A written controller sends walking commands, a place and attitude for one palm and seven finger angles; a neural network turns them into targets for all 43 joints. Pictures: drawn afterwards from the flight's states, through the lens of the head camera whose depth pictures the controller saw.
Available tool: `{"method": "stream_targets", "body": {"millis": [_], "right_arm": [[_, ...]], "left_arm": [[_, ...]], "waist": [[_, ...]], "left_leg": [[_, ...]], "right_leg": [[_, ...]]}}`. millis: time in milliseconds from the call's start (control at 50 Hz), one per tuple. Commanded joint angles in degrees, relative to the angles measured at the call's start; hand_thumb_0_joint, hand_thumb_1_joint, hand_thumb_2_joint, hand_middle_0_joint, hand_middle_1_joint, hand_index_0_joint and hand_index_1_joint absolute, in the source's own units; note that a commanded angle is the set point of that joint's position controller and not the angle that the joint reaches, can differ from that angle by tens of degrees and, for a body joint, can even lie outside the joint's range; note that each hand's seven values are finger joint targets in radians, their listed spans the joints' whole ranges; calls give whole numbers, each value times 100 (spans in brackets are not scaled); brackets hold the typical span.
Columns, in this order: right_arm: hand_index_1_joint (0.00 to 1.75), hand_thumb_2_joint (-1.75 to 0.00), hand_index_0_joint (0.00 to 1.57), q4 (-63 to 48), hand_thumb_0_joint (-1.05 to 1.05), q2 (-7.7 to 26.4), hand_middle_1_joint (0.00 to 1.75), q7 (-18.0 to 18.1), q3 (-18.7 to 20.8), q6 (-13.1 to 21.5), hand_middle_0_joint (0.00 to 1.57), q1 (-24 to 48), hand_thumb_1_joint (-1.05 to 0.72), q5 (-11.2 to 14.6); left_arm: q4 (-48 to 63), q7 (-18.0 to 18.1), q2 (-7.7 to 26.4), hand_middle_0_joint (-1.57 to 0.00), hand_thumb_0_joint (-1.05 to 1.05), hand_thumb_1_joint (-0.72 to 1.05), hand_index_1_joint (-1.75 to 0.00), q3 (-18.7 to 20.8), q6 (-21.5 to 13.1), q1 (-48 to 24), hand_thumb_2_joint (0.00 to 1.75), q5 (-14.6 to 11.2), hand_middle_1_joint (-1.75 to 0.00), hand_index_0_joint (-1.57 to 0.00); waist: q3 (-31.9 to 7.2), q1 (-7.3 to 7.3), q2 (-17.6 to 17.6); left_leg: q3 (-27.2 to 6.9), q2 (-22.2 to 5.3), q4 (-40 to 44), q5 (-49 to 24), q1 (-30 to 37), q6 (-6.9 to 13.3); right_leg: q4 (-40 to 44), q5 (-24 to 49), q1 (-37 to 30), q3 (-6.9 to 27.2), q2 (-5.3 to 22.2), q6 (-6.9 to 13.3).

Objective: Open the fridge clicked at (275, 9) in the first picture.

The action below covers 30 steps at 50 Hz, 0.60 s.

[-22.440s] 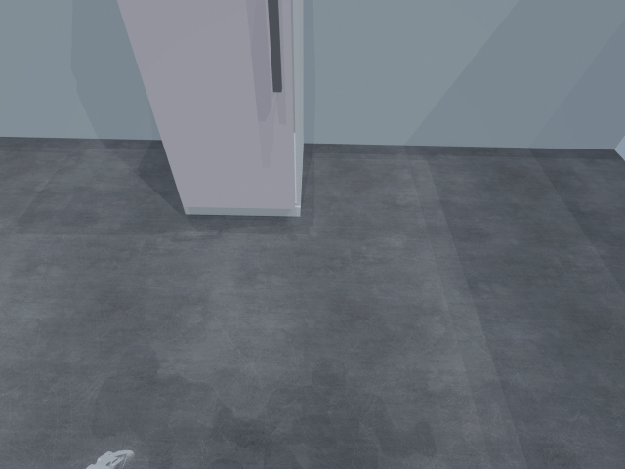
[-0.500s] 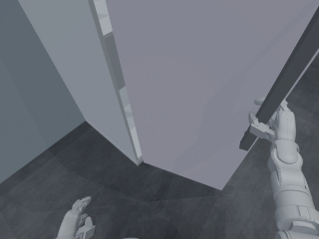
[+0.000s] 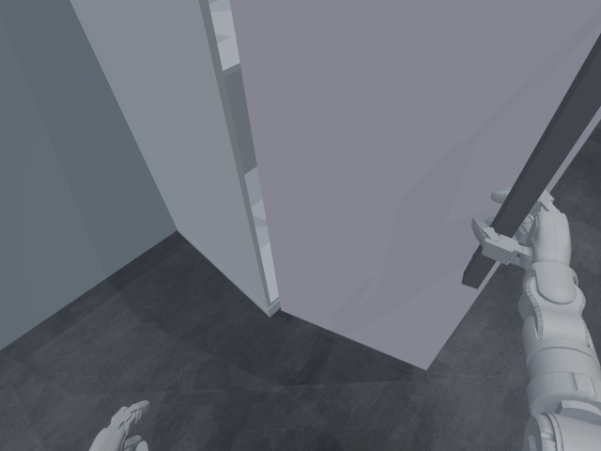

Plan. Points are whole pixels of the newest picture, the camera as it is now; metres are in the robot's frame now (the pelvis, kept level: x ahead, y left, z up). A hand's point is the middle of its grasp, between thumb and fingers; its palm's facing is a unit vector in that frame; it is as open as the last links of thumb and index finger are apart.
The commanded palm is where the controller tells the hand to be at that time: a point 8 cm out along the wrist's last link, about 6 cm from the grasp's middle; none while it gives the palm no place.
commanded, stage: loosen the grip on the handle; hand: right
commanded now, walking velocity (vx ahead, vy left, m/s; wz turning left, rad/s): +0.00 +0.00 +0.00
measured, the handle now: (528, 177) +0.46 -0.25 +0.14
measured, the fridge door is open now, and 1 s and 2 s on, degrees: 71 71 71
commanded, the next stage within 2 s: slip the hand off the handle in 0.40 s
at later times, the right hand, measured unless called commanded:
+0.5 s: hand (489, 249) +0.40 -0.22 +0.05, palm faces +0.22 +0.96 -0.19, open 14.1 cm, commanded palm +0.37 -0.27 +0.06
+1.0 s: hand (547, 282) +0.36 -0.29 +0.04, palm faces +0.29 +0.94 -0.19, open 14.7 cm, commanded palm +0.33 -0.33 +0.06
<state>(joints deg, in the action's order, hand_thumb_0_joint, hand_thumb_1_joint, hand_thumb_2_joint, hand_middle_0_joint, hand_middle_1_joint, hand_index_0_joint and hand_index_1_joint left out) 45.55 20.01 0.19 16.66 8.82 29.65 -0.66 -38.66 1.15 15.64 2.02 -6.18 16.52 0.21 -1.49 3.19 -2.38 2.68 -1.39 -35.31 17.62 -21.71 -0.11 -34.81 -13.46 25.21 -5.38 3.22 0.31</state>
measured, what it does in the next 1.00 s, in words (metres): stands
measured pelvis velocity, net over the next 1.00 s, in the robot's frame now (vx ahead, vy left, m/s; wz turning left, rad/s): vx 0.03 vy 0.00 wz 0.00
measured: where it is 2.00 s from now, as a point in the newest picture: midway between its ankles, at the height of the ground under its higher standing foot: outside the picture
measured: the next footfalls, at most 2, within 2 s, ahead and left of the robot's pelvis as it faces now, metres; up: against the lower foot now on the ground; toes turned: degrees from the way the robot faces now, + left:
none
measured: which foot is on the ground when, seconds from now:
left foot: down 0.00-1.00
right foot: down 0.00-1.00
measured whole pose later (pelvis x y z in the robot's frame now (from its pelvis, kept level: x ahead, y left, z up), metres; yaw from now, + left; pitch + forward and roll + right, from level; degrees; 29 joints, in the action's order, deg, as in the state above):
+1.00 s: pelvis +0.03 +0.00 -0.02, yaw +0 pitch +8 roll +2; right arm 31.7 22.1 -6.3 20.0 12.7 12.3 5.5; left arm -36.6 4.0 14.9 -0.1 -5.4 15.6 -1.0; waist -4.9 -1.1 0.2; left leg 3.2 -0.7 -42.7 23.3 -27.5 -0.4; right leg -45.1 -20.6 32.8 -1.0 1.7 0.8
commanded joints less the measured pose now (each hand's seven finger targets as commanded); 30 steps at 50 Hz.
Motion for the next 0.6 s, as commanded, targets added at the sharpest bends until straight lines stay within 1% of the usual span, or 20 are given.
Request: {"method": "stream_targets", "body": {"millis": [0,40,80,100,140,160,180,200,220,240,260,280,300,340,380,440,460,480,540,580], "right_arm": [[140,-32,45,-1272,0,965,140,192,-96,776,45,1989,31,-133],[137,-20,42,-1063,0,1246,137,304,1,816,42,2275,55,-134],[133,-20,40,-920,0,1114,133,346,-229,851,40,2730,55,-85],[132,-20,38,-837,0,1209,132,370,-175,863,38,2867,55,-59],[128,-20,36,-900,0,1382,128,416,-145,931,36,3404,55,-23],[127,-20,34,-970,0,1468,127,416,-100,995,34,3488,55,-25],[125,-20,33,-934,0,1331,125,415,-199,1051,33,3504,55,-6],[123,-20,32,-352,0,1479,123,371,259,1046,32,2127,55,15],[122,-20,30,-737,0,1357,122,314,48,1135,30,2252,55,91],[120,-20,29,-633,0,1492,120,309,177,1159,29,2198,55,94],[118,-20,28,-837,0,1445,118,277,32,1197,28,2507,55,112],[117,-20,26,-783,0,1553,117,285,156,1192,26,2458,55,132],[115,-20,25,-846,0,1554,115,277,139,1181,25,2439,55,131],[115,-20,25,-1129,0,1664,115,295,219,1210,25,2448,55,125],[115,-20,25,-1070,0,1332,115,298,99,1130,25,2104,55,211],[115,-20,25,-1224,0,1532,115,305,325,1038,25,1833,55,250],[115,-20,25,-1435,0,1383,115,304,234,1027,25,1829,55,266],[115,-20,25,-915,0,1168,115,296,143,957,25,1554,55,238],[115,-20,25,-1315,0,1626,115,262,547,978,25,1196,55,199],[115,-20,25,-1748,0,1554,115,202,517,985,25,818,55,193]], "left_arm": [[674,-4,818,-20,0,90,-30,254,-105,-22,90,-66,-30,-20],[697,72,865,-20,0,90,-30,196,-82,-26,90,-106,-30,-20],[705,143,841,-20,0,90,-30,152,-130,-41,90,-160,-30,-20],[672,181,860,-20,0,90,-30,127,-155,-33,90,-171,-30,-20],[574,253,882,-20,0,90,-30,99,-184,56,90,-160,-30,-20],[576,275,884,-20,0,90,-30,111,-202,95,90,-154,-30,-20],[557,293,841,-20,0,90,-30,80,-228,109,90,-151,-30,-20],[562,274,844,-20,0,90,-30,128,-228,133,90,-108,-30,-20],[675,255,830,-20,0,90,-30,32,-215,41,90,-113,-30,-20],[634,264,838,-20,0,90,-30,38,-202,62,90,-101,-30,-20],[676,276,828,-20,0,90,-30,17,-209,31,90,-117,-30,-20],[650,291,822,-20,0,90,-30,29,-213,56,90,-114,-30,-20],[666,296,815,-20,0,90,-30,13,-212,46,90,-112,-30,-20],[665,317,827,-20,0,90,-30,27,-202,113,90,-81,-30,-20],[657,301,788,-20,0,90,-30,32,-210,154,90,-92,-30,-20],[638,300,819,-20,0,90,-30,62,-174,262,90,-68,-30,-20],[662,279,789,-20,0,90,-30,71,-168,245,90,-80,-30,-20],[578,267,773,-20,0,90,-30,74,-152,338,90,-71,-30,-20],[705,242,823,-20,0,90,-30,104,-74,328,90,-41,-30,-20],[808,209,755,-20,0,90,-30,125,-43,290,90,-60,-30,-20]], "waist": [[-1548,-108,492],[-1263,4,165],[-1167,100,135],[-1143,84,214],[-1332,202,145],[-1650,143,333],[-1731,142,367],[-1663,-218,270],[-1674,-165,428],[-1638,-149,256],[-1547,-86,388],[-1505,-102,303],[-1450,-100,490],[-1648,-99,419],[-1604,-105,388],[-1807,-151,236],[-1896,-150,476],[-1581,-76,202],[-1865,-286,244],[-2179,-387,561]], "left_leg": [[47,200,293,-242,-586,163],[-42,174,404,417,-729,105],[-151,146,518,932,-852,57],[-179,139,535,1060,-891,60],[-220,153,502,1054,-921,35],[-241,159,436,1016,-828,43],[-230,171,386,942,-790,53],[-188,180,330,925,-661,110],[-188,152,309,866,-631,100],[-206,166,313,896,-639,99],[-249,152,335,910,-668,74],[-267,154,340,919,-632,68],[-263,154,321,852,-669,72],[-226,189,230,541,-581,88],[-155,211,186,169,-590,90],[-142,228,89,-357,-401,88],[-139,219,44,-626,-397,85],[-79,231,-1,-684,-581,75],[-108,224,-120,-1009,-326,91],[-119,212,-214,-1384,-142,105]], "right_leg": [[193,130,-934,414,-195,81],[287,-781,-557,444,-210,120],[337,-1418,-399,419,-252,138],[328,-1558,-345,426,-274,134],[252,-1597,-382,476,-268,156],[229,-1551,-438,495,-277,146],[205,-1538,-455,529,-284,140],[198,-1450,-269,546,-296,116],[172,-1402,-236,527,-321,131],[139,-1433,-175,573,-311,154],[128,-1442,-121,548,-306,166],[98,-1411,-77,540,-307,173],[80,-1348,-65,524,-304,174],[11,-988,-181,579,-285,190],[-43,-583,-295,559,-267,173],[-191,20,-333,536,-262,176],[-223,277,-453,498,-274,170],[-280,301,-306,511,-266,154],[-355,641,-282,469,-296,173],[-392,1058,-476,404,-294,148]]}}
